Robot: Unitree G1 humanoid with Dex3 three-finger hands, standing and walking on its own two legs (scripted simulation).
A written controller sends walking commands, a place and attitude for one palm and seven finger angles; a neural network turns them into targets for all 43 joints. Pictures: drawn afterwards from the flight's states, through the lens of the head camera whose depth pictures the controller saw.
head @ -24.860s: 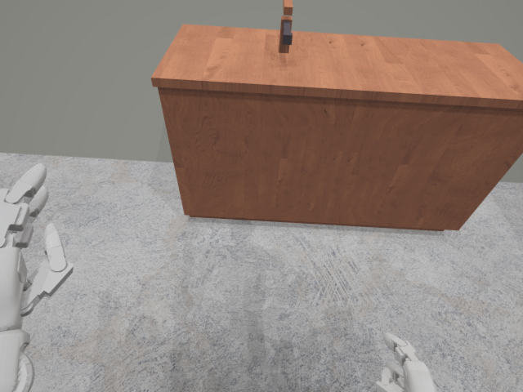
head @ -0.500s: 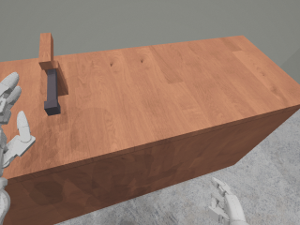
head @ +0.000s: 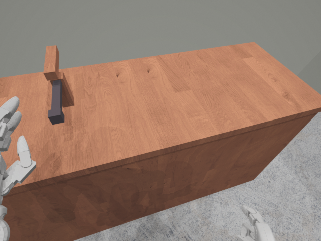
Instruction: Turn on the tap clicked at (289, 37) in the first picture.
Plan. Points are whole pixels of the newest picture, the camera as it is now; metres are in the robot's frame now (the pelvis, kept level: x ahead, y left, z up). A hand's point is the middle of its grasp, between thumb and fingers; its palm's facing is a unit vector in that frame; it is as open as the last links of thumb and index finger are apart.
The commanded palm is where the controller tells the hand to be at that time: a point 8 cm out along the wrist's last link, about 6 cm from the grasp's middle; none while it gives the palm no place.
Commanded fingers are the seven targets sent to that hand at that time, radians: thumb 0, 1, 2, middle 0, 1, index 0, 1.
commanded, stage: come to a stop and stand still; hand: left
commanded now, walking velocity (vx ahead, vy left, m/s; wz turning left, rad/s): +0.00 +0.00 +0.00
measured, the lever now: (56, 116) +0.37 +0.29 +0.11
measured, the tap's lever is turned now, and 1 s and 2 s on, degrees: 0 0 0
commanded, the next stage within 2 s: look again from close up in 0.70 s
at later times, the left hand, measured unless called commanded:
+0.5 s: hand (5, 155) +0.22 +0.30 +0.17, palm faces +0.39 -0.85 -0.37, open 7.4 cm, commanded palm +0.17 +0.33 +0.18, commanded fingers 0.00 0.90 0.90 -0.20 -0.30 -0.20 -0.30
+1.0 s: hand (3, 137) +0.24 +0.30 +0.19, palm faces +0.41 -0.83 -0.37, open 7.4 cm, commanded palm +0.17 +0.32 +0.18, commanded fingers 0.00 0.90 0.90 -0.20 -0.30 -0.20 -0.30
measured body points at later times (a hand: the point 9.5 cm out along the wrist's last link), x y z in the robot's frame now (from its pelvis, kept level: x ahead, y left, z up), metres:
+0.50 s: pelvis +0.00 +0.05 +0.00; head +0.02 +0.07 +0.45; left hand +0.19 +0.34 +0.19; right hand +0.18 -0.17 -0.06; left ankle +0.00 +0.13 -0.74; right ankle +0.03 -0.08 -0.74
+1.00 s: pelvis -0.01 +0.05 +0.00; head +0.01 +0.05 +0.45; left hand +0.22 +0.34 +0.21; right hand +0.17 -0.17 -0.08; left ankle +0.00 +0.13 -0.74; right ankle +0.03 -0.08 -0.74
